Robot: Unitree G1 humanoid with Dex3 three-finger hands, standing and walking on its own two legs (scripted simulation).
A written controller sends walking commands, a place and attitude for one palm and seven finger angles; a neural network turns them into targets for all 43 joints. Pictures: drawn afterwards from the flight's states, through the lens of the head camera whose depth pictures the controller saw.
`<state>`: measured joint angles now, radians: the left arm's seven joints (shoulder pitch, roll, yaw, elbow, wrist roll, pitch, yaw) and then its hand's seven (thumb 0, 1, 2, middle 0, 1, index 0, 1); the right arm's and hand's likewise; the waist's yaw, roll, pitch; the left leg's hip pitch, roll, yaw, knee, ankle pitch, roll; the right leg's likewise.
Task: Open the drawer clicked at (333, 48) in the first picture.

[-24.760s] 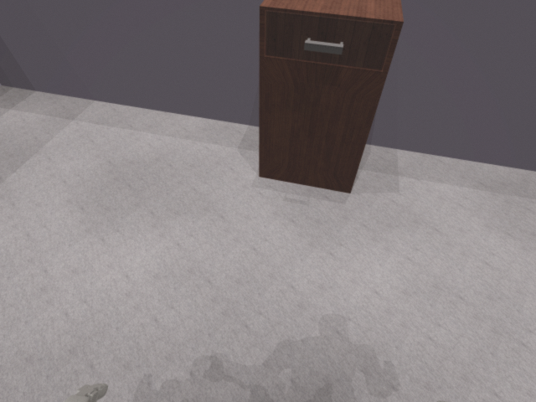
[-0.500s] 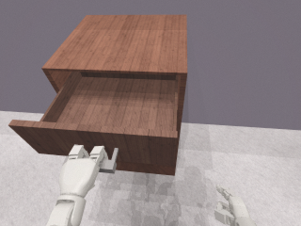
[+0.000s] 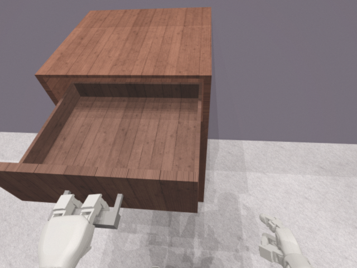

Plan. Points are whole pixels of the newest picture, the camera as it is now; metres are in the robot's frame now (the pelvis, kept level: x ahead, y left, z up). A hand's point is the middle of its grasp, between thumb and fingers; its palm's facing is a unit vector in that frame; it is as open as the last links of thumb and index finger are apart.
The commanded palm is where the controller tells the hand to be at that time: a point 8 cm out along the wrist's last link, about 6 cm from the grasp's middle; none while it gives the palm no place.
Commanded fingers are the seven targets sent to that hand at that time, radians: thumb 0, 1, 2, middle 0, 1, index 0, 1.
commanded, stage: open the thumb to release the handle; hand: left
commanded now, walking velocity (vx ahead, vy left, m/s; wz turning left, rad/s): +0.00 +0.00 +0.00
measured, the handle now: (88, 207) +0.24 +0.21 +0.04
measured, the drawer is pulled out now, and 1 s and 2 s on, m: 0.30 0.30 0.30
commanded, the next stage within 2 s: lift the hand off the handle in 0.58 s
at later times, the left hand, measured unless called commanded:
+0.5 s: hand (79, 237) +0.18 +0.22 +0.02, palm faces +0.02 -0.11 -0.99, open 10.6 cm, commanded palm +0.16 +0.22 +0.07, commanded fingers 0.00 -0.50 0.30 -0.30 -1.20 -0.30 -1.20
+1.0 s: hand (82, 233) +0.19 +0.22 +0.02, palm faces +0.06 -0.12 -0.99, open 13.8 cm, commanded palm +0.17 +0.21 +0.08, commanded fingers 0.00 -0.50 0.30 -0.30 -1.20 -0.30 -1.20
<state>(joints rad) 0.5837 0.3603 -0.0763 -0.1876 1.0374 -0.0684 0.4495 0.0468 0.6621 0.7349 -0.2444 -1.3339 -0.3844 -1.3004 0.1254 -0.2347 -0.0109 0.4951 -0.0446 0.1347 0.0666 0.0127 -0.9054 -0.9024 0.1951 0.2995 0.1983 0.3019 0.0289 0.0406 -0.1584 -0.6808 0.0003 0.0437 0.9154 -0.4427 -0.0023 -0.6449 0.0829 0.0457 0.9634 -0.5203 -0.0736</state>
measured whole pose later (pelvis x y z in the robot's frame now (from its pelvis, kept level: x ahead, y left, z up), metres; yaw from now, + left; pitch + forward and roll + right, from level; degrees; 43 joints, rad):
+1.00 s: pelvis -0.02 +0.01 +0.00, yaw +3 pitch +10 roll +0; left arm 0.34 0.33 -0.17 -0.04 1.07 0.01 0.44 0.00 -0.49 0.30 -0.32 -1.22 -0.33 -1.20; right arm 0.14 -0.22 -0.01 0.54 -0.03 0.15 0.01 0.01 -0.91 -0.90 0.20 0.30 0.20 0.30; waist 0.06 0.07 -0.14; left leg -0.69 -0.02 -0.01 0.91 -0.40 0.01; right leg -0.62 0.06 0.00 0.93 -0.49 -0.06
